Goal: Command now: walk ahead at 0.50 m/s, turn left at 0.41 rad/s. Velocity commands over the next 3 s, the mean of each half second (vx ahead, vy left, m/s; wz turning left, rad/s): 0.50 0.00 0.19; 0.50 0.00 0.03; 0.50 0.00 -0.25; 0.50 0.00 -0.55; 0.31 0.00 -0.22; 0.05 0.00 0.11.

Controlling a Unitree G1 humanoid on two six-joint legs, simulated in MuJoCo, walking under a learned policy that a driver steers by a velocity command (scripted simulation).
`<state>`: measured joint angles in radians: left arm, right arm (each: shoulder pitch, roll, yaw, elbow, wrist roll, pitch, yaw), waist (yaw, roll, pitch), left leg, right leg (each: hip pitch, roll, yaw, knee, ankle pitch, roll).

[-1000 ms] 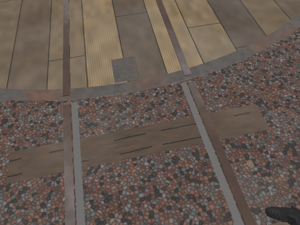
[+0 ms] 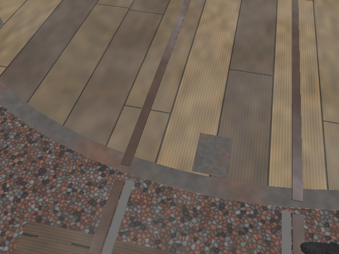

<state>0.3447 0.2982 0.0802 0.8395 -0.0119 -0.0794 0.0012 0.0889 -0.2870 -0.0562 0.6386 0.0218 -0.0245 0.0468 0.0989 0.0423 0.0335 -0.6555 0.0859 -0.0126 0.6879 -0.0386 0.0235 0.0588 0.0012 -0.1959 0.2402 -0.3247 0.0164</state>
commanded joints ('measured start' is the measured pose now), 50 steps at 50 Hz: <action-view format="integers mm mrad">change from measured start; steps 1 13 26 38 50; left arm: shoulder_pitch -17 -48 -385 -135 16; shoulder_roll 190 91 60 79 153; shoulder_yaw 42 -4 -27 -15 5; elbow -38 -67 -171 -84 17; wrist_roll -17 3 -1 24 -5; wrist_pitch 1 -4 -20 -19 -4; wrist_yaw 1 -4 -46 -34 -4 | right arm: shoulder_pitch -77 132 294 212 -85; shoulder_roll -55 -104 -168 -108 -36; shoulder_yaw -12 -31 -48 -25 2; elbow -105 0 140 98 27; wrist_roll -3 -25 -3 -8 -7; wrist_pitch -16 -56 -41 -51 -60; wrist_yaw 10 -17 -48 -50 -25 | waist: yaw -47 -78 -173 -97 -14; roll -103 22 18 -146 -96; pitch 32 -89 42 -58 32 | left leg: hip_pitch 65 492 660 36 30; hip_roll -48 130 152 46 3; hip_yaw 47 -251 -112 -69 0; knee -67 -491 -484 444 -113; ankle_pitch -90 88 71 -248 141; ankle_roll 51 255 178 7 -35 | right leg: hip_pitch -6 -654 -709 -211 -132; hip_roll -291 -162 -82 -230 -208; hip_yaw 86 250 224 496 269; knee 2 879 290 -56 -102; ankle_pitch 658 46 369 127 327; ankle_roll -154 -5 -29 -235 -218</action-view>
